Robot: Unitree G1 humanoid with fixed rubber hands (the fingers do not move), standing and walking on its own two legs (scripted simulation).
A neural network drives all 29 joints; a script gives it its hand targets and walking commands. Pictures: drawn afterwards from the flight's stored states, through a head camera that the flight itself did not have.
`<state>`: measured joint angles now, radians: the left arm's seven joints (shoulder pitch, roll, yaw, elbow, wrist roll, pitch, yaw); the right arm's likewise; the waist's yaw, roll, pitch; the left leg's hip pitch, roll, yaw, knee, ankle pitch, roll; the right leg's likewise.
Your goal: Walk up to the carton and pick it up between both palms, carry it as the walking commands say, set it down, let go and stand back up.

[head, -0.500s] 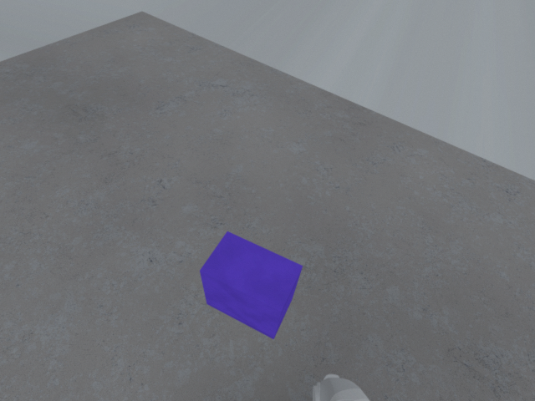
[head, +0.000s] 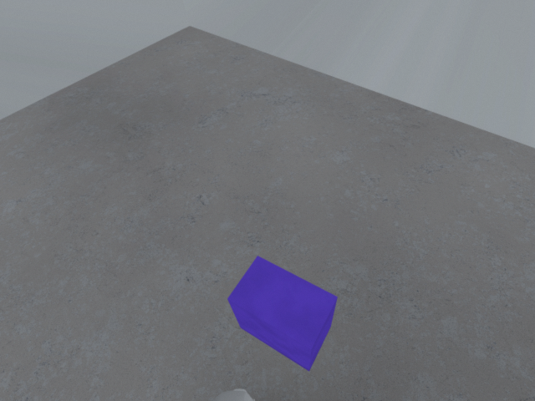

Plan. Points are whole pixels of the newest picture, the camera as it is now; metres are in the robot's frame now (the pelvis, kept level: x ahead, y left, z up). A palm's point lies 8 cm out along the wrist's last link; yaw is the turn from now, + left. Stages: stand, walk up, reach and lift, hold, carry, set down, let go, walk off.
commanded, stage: walk up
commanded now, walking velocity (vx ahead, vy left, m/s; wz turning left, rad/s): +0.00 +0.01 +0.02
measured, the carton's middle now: (283, 314) +0.47 +0.06 -0.64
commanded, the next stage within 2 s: none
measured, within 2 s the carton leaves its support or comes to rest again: neither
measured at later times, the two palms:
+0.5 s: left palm out of the picture +0.01 +0.25 -0.14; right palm out of the picture +0.04 -0.21 -0.15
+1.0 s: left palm out of the picture +0.01 +0.42 -0.11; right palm out of the picture +0.16 -0.16 -0.13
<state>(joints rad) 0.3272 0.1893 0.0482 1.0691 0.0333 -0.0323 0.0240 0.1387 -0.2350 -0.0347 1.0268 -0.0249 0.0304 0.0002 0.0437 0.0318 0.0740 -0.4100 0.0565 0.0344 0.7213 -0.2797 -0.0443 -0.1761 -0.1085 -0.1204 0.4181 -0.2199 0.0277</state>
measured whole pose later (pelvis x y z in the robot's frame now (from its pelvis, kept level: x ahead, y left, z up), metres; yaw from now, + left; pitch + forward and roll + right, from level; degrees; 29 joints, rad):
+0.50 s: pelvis +0.01 +0.02 +0.00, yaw -1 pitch -1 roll +0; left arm 0.28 0.17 0.01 1.11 0.01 0.00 0.03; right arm 0.22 -0.17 -0.02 1.08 -0.01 0.00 -0.02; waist 0.00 0.01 0.03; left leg -0.22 0.02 0.10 0.37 -0.12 0.02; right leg -0.13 -0.02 -0.05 0.39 -0.24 0.00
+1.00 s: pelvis +0.06 +0.12 -0.01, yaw -10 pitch +3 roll +3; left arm 0.44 0.30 0.10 1.05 0.04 0.03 0.06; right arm 0.11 -0.28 -0.04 0.84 0.00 0.06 0.03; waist 0.08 -0.02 0.05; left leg -0.44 0.04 0.04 0.64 -0.30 -0.06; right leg -0.21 -0.18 0.17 0.41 -0.27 0.14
